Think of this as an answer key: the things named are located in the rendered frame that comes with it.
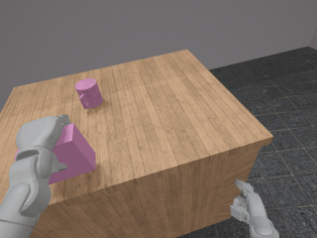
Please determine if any left robot forearm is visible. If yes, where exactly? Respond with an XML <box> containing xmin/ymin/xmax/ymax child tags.
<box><xmin>0</xmin><ymin>146</ymin><xmax>53</xmax><ymax>238</ymax></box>

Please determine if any sponge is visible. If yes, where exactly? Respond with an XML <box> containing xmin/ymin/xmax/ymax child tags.
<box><xmin>14</xmin><ymin>123</ymin><xmax>96</xmax><ymax>184</ymax></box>

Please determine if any robot left hand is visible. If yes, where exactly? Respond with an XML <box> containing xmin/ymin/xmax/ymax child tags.
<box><xmin>16</xmin><ymin>114</ymin><xmax>71</xmax><ymax>174</ymax></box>

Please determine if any table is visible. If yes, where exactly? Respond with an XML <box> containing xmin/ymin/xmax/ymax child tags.
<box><xmin>0</xmin><ymin>50</ymin><xmax>273</xmax><ymax>238</ymax></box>

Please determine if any robot right hand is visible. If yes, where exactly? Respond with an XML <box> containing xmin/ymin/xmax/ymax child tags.
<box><xmin>230</xmin><ymin>178</ymin><xmax>267</xmax><ymax>224</ymax></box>

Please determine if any right robot forearm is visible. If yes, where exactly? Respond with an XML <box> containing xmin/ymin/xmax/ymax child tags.
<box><xmin>249</xmin><ymin>215</ymin><xmax>279</xmax><ymax>238</ymax></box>

